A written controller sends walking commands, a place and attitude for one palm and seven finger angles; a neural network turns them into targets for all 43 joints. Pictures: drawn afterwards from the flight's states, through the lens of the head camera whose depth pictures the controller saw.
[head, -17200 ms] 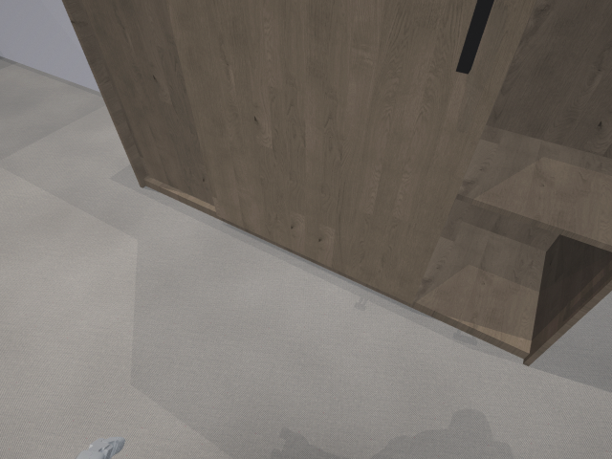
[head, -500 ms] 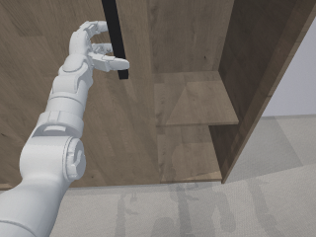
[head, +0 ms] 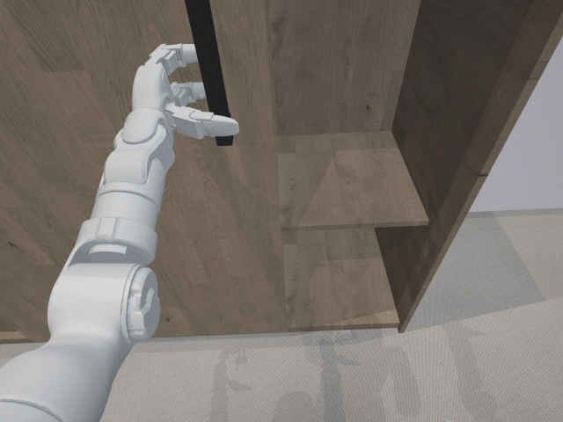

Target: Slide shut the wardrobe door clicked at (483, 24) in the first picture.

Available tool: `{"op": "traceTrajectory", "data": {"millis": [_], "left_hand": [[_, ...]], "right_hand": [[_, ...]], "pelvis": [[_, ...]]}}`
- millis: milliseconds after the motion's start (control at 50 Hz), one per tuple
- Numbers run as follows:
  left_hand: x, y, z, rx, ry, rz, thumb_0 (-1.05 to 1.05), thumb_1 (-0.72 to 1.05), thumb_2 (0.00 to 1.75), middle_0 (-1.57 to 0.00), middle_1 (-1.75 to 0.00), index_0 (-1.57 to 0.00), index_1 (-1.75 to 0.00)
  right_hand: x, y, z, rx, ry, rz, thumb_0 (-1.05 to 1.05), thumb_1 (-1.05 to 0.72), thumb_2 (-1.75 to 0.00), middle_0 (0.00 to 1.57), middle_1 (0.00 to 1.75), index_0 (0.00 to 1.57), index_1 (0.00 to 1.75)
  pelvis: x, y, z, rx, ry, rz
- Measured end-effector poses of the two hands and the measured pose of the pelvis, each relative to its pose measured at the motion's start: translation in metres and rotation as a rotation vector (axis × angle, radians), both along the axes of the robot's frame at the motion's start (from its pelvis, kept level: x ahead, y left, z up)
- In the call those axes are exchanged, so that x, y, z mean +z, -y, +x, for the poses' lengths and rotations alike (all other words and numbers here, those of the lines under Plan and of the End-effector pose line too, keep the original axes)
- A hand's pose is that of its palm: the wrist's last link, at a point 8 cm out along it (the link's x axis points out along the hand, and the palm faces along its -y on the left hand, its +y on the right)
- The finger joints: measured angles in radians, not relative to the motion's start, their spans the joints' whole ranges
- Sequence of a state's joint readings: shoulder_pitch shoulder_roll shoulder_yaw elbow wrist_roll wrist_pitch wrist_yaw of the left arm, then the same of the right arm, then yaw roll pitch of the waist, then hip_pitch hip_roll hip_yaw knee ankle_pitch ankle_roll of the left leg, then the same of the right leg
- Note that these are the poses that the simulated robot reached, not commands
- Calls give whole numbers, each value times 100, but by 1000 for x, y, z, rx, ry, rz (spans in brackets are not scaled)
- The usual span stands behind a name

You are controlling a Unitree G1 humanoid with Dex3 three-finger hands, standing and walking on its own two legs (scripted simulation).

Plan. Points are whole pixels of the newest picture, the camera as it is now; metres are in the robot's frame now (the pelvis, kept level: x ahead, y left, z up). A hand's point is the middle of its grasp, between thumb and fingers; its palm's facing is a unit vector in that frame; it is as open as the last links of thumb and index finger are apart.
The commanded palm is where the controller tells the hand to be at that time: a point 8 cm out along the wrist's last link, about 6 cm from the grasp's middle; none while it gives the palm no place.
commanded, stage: slide the fingers in behind the handle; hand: left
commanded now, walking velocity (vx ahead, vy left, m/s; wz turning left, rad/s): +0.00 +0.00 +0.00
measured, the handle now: (214, 70) +0.52 +0.08 +0.26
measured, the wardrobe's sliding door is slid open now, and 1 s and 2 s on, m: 0.41 0.41 0.41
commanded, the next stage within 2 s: move the hooked fingers beside the handle in 0.36 s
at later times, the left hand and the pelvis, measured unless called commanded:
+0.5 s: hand (206, 104) +0.45 +0.09 +0.25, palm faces +0.05 -1.00 -0.01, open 14.3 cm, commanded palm +0.43 +0.13 +0.25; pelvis -0.01 +0.00 +0.00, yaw +1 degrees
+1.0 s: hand (188, 102) +0.46 +0.11 +0.25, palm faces +0.06 -1.00 +0.00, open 14.0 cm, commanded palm +0.44 +0.16 +0.25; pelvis -0.01 +0.00 +0.00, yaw +0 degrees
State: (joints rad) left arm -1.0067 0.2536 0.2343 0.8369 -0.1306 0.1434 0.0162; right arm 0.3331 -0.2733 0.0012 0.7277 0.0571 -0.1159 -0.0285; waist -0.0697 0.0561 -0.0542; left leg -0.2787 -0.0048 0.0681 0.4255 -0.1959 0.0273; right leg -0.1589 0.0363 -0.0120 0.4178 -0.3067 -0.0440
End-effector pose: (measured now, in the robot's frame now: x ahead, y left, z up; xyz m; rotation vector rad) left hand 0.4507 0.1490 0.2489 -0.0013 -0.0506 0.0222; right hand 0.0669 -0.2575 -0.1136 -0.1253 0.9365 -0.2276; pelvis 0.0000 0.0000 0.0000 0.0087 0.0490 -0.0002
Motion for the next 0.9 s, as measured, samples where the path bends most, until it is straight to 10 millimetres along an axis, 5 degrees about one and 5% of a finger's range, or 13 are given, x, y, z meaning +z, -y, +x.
{"op": "traceTrajectory", "data": {"millis": [320, 740, 900], "left_hand": [[2, 7, -19, 13, -31, 0, -2, -50, 30, -29, -119, -28, -119], [7, 18, -13, -9, -22, -17, -2, -50, 30, -28, -119, -28, -120], [0, -1, -8, 30, -44, -19, -1, -50, 30, -30, -120, -30, -120]], "right_hand": [[8, -8, 35, 54, 66, 3, 1, -90, -90, 20, 30, 20, 30], [-2, -6, 1, 24, -13, 3, 1, -90, -90, 20, 30, 20, 30], [1, -1, -10, -11, -23, -6, 1, -90, -90, 20, 30, 20, 30]], "pelvis": [[0, 0, -7, 16, 26, -1], [1, -1, -9, 12, 22, -1], [1, 0, -7, -2, 19, -2]]}}
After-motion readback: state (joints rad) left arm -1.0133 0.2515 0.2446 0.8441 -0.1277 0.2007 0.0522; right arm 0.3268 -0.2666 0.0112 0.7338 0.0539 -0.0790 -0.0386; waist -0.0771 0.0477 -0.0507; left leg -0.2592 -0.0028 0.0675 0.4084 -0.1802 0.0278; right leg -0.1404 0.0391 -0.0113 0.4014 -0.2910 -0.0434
